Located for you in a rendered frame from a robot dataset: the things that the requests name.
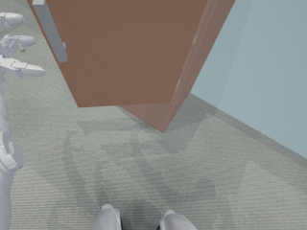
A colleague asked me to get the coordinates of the robot left forearm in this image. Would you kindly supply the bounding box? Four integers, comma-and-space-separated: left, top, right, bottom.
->
0, 73, 12, 136

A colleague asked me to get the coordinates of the robot right shin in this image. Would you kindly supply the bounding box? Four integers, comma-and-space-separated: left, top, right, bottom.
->
164, 210, 175, 217

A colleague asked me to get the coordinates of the robot left hand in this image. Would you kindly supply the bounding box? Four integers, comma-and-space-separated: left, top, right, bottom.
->
0, 12, 46, 79

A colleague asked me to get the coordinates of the robot shin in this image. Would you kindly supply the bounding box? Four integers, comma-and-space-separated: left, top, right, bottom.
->
102, 204, 114, 211
164, 210, 175, 217

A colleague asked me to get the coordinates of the robot left shin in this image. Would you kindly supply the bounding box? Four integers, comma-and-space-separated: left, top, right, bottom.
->
102, 204, 114, 211

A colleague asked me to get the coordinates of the cupboard door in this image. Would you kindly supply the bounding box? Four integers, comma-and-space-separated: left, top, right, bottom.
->
27, 0, 208, 108

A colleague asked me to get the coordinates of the handle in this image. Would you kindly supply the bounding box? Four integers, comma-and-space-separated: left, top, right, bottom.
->
32, 0, 68, 62

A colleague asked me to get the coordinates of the robot left upper arm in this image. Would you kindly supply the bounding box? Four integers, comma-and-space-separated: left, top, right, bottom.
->
0, 130, 25, 230

